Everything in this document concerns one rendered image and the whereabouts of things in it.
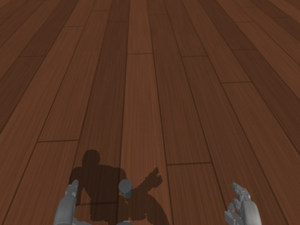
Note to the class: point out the cup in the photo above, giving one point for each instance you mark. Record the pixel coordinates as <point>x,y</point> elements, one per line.
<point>125,187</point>

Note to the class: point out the left robot hand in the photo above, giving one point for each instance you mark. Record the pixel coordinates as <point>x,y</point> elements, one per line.
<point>66,209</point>

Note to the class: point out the right robot hand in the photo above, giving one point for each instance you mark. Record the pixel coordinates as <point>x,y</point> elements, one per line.
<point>248,211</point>

